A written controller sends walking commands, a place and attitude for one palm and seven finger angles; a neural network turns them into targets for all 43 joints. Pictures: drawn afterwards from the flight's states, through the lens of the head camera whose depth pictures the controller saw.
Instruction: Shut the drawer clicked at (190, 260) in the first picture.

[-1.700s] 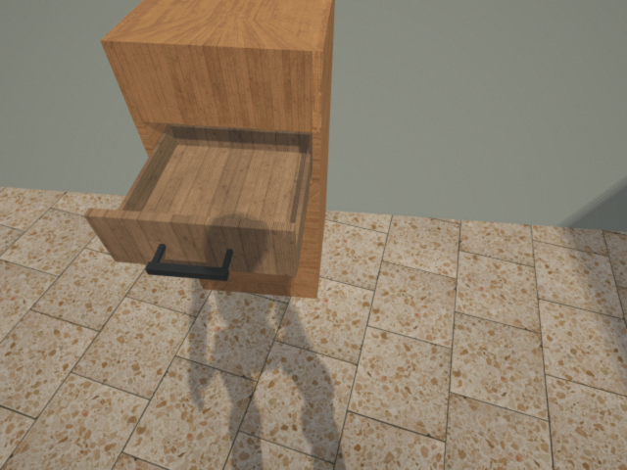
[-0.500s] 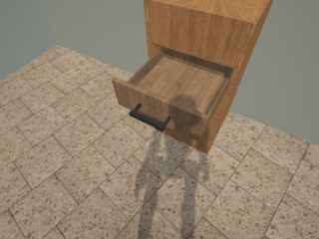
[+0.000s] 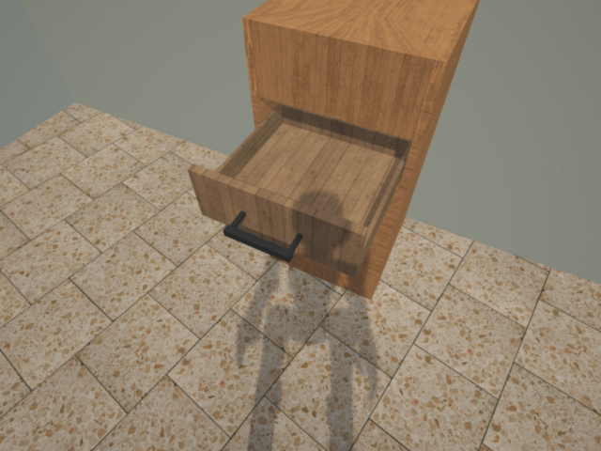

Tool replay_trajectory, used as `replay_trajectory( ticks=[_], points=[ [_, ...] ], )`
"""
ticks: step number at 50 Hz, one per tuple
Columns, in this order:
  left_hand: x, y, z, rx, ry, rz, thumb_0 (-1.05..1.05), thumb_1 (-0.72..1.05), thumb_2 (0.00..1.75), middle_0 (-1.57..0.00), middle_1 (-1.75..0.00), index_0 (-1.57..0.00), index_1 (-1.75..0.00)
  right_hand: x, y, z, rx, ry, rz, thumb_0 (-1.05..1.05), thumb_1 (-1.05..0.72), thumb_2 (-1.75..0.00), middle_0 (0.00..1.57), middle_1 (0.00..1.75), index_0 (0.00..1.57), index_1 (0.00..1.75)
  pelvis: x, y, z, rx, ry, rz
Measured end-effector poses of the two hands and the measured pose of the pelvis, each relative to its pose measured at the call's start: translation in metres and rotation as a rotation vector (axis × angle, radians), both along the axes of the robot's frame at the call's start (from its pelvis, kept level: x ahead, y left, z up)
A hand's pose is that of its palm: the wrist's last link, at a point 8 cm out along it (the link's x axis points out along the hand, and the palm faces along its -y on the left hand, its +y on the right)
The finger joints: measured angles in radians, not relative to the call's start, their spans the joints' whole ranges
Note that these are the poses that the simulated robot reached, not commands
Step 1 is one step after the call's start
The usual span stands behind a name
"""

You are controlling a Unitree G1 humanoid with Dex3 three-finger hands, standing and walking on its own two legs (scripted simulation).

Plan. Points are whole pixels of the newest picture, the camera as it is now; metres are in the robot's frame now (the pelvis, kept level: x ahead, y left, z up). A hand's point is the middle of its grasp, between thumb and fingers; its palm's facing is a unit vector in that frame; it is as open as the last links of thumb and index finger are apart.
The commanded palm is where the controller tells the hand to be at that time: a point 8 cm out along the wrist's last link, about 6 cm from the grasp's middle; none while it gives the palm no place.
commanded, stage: look at it before walking up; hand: left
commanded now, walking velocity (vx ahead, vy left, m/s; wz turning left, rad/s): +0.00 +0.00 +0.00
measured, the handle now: (263, 235) +0.52 +0.10 -0.11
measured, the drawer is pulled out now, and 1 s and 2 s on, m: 0.29 0.29 0.29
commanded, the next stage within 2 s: turn to face it in 0.44 s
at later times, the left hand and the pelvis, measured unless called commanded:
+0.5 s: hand out of the picture -0.04 +0.16 -0.18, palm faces +0.08 -0.98 -0.17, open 7.4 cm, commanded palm none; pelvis +0.00 +0.01 +0.00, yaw +0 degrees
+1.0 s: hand out of the picture +0.06 +0.20 -0.17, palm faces -0.08 -0.95 -0.31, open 7.4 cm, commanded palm none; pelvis -0.03 -0.01 -0.01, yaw -10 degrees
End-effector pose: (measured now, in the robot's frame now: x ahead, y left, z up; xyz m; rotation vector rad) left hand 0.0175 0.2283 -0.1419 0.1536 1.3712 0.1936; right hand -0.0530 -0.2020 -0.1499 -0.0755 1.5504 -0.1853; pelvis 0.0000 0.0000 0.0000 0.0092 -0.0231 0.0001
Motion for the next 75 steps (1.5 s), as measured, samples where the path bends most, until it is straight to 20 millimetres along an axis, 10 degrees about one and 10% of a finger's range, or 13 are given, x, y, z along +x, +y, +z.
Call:
replay_trajectory(
  ticks=[20,32,49,59,68,75],
  points=[
    [-0.056,-0.015,-0.004,-0.059,0.117,0.054,0.00,0.91,0.90,-0.20,-0.30,-0.20,-0.30,0.030,0.003,0.002,-0.020,-0.077,0.035,0.01,-0.92,-0.90,0.19,0.30,0.20,0.30,-0.003,0.008,0.001,-0.002,0.003,0.002],
    [-0.057,-0.010,-0.005,-0.056,0.126,0.050,0.00,0.91,0.90,-0.20,-0.30,-0.20,-0.30,0.033,-0.001,0.002,-0.041,-0.085,0.031,0.01,-0.92,-0.90,0.19,0.30,0.20,0.30,-0.005,0.010,0.000,-0.006,0.005,-0.016],
    [0.036,0.015,0.004,0.084,-0.051,-0.141,0.01,0.91,0.90,-0.20,-0.30,-0.19,-0.30,0.021,-0.044,-0.021,-0.065,-0.156,-0.113,0.00,-0.91,-0.90,0.20,0.30,0.21,0.30,-0.027,-0.010,-0.016,0.011,0.023,-0.172],
    [0.051,-0.006,0.015,0.063,-0.031,-0.245,0.00,0.91,0.90,-0.20,-0.30,-0.20,-0.30,0.070,-0.073,0.011,-0.126,-0.329,-0.178,0.00,-0.91,-0.90,0.19,0.30,0.20,0.30,-0.022,-0.013,0.002,0.029,0.027,-0.287],
    [0.073,-0.004,-0.008,-0.016,-0.022,-0.284,0.01,0.91,0.90,-0.21,-0.30,-0.20,-0.30,0.093,-0.059,0.024,-0.183,-0.418,-0.198,0.00,-0.91,-0.90,0.19,0.30,0.20,0.30,-0.003,0.005,-0.007,-0.017,0.034,-0.340],
    [0.112,-0.006,-0.008,-0.033,-0.066,-0.330,0.01,0.91,0.90,-0.20,-0.30,-0.20,-0.30,0.047,-0.031,0.018,-0.154,-0.283,-0.187,0.00,-0.91,-0.90,0.20,0.30,0.20,0.30,0.001,0.008,-0.003,-0.016,0.037,-0.352]
  ],
)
